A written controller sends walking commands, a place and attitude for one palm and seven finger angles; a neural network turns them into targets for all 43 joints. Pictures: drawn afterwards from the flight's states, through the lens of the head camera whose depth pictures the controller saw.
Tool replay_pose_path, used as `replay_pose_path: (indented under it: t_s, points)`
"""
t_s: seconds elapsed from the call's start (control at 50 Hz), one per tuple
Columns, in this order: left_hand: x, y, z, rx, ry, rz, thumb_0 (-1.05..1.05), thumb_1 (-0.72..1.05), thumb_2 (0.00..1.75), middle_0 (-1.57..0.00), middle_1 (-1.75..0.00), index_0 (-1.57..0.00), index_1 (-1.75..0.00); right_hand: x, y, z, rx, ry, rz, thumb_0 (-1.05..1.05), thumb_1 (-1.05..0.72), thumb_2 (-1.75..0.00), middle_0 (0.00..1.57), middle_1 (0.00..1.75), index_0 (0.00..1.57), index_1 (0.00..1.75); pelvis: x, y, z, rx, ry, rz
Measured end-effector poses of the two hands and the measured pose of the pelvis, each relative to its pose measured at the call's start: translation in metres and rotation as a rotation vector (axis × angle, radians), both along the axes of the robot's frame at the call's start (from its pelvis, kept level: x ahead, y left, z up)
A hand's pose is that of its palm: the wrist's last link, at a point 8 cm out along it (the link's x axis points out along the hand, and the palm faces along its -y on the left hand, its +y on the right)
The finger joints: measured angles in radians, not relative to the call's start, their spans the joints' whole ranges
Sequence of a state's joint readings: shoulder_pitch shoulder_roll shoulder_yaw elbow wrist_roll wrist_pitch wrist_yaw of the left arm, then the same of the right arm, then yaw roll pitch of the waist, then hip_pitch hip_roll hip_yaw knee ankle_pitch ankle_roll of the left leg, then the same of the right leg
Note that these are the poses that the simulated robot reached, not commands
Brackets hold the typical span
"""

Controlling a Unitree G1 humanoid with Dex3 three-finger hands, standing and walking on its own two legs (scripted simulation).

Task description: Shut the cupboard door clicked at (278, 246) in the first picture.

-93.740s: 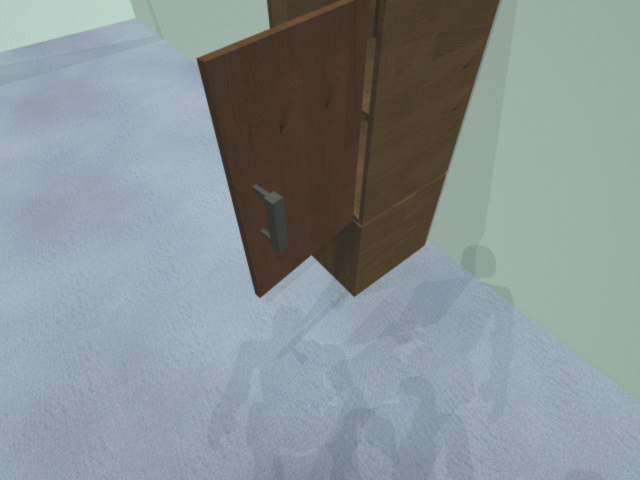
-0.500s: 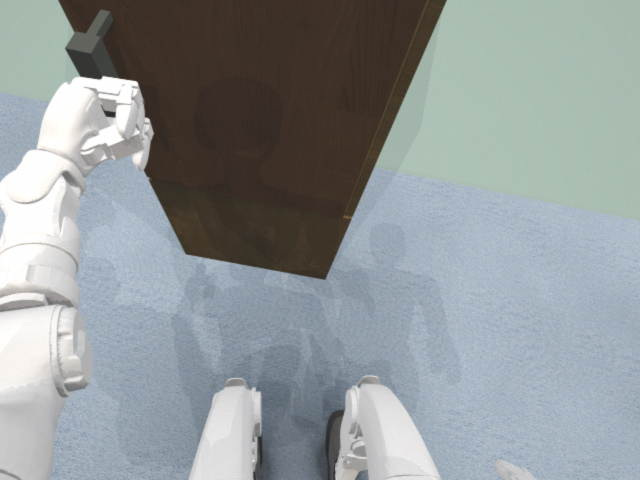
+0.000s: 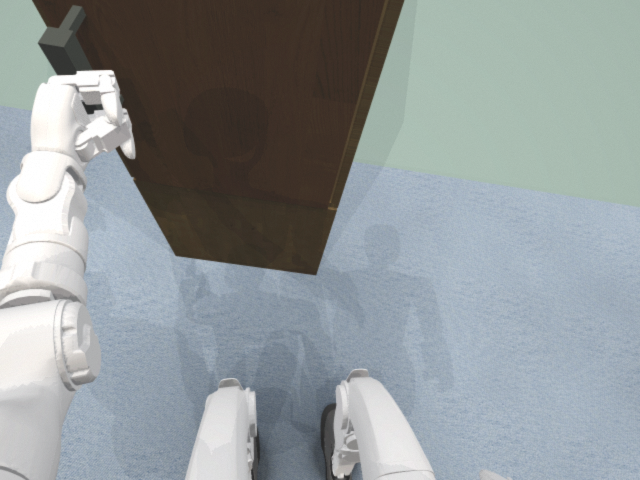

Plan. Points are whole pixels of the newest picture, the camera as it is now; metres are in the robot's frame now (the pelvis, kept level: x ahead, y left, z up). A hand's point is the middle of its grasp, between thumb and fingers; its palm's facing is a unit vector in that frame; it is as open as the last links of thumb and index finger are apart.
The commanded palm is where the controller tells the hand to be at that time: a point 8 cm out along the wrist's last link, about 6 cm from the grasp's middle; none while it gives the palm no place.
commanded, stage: pull the fist back off the door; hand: left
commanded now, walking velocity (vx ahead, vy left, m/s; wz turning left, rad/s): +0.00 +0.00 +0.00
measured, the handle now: (92, 76) +0.59 +0.25 +0.07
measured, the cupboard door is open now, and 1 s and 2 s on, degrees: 0 0 0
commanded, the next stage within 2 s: draw the hand back to the body in 0.48 s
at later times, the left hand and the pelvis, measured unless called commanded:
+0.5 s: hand (117, 183) +0.44 +0.20 +0.07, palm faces -0.07 -1.00 -0.01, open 3.1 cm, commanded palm +0.43 +0.24 +0.07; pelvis +0.07 +0.01 +0.04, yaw +0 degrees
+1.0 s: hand (45, 206) +0.37 +0.21 +0.15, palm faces -0.01 -1.00 -0.04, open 3.1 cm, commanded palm +0.34 +0.26 +0.16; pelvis +0.07 -0.01 +0.08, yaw +1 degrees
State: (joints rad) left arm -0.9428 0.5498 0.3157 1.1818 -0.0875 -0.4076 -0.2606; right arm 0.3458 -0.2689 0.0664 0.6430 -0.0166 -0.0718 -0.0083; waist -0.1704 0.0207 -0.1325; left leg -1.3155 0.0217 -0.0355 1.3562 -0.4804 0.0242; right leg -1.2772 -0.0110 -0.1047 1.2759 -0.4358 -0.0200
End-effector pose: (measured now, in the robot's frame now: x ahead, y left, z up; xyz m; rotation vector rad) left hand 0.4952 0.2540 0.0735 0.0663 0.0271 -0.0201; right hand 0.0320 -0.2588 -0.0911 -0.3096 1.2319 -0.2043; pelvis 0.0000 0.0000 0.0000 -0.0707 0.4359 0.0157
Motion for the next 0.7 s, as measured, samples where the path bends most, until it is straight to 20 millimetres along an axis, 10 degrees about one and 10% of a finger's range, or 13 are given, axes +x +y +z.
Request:
replay_pose_path:
  t_s: [0.2, 0.54, 0.7]
  points:
    - [-0.013, -0.008, -0.013, -0.047, 0.026, -0.035, 0.02, 0.9, 0.9, -1.31, -1.5, -1.31, -1.5, 0.017, -0.004, 0.015, 0.009, 0.006, -0.06, 0.01, -0.9, -0.9, 0.21, 0.3, 0.21, 0.3, 0.025, 0.003, 0.018, 0.017, -0.012, -0.031]
    - [-0.081, -0.006, -0.001, -0.059, -0.02, -0.048, 0.02, 0.9, 0.9, -1.3, -1.5, -1.3, -1.5, 0.166, 0.016, 0.044, 0.063, -0.253, 0.077, 0.01, -0.9, -0.9, 0.21, 0.3, 0.2, 0.3, 0.069, 0.009, 0.044, 0.021, -0.063, -0.009]
    - [-0.083, -0.012, 0.007, -0.041, -0.065, -0.049, 0.02, 0.9, 0.9, -1.3, -1.5, -1.3, -1.5, 0.192, 0.021, 0.045, 0.071, -0.323, 0.109, 0.01, -0.9, -0.9, 0.21, 0.3, 0.2, 0.3, 0.064, 0.006, 0.04, 0.022, -0.08, -0.006]
